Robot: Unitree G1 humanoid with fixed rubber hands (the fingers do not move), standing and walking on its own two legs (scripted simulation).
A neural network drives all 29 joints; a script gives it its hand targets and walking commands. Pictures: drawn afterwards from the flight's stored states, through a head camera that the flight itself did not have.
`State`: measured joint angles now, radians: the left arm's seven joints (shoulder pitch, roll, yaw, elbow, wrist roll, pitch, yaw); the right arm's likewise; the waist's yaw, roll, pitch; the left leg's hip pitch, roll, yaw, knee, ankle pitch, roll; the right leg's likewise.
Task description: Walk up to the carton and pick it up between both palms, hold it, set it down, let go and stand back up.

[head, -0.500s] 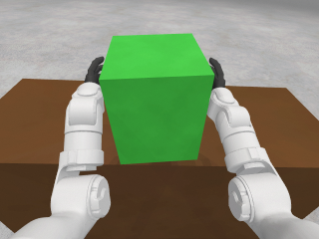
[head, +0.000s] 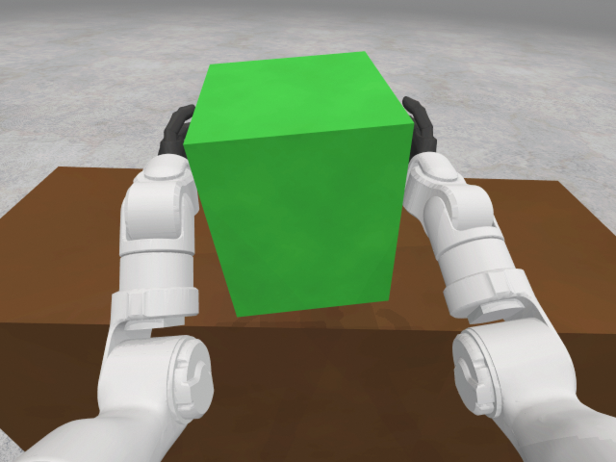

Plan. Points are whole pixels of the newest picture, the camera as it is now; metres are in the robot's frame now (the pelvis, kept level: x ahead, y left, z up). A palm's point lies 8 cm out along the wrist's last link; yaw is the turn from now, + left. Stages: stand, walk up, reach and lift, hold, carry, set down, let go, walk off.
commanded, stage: hold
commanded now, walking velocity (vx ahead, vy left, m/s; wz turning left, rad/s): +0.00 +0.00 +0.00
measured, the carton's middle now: (300, 184) +0.39 +0.00 +0.23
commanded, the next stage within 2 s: none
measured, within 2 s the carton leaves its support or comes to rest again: neither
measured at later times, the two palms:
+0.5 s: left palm (167, 153) +0.37 +0.15 +0.28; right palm (418, 147) +0.37 -0.14 +0.29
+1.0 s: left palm (164, 157) +0.37 +0.16 +0.28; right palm (414, 150) +0.37 -0.13 +0.29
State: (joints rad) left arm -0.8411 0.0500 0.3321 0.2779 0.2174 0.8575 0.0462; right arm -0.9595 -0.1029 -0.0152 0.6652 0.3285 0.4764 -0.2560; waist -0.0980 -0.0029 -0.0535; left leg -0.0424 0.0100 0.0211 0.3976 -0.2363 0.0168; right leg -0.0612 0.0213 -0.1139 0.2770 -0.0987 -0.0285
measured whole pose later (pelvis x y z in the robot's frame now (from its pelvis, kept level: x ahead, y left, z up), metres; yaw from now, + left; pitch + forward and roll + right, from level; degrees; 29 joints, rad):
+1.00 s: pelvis +0.00 -0.01 +0.00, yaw +2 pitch -7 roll -1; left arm -0.89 0.08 0.39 0.28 0.24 0.92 -0.04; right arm -1.00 -0.06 -0.06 0.61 0.30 0.60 -0.32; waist -0.11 -0.01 -0.06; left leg -0.04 0.00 -0.02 0.39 -0.23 0.00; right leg -0.06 0.01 -0.15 0.30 -0.12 -0.04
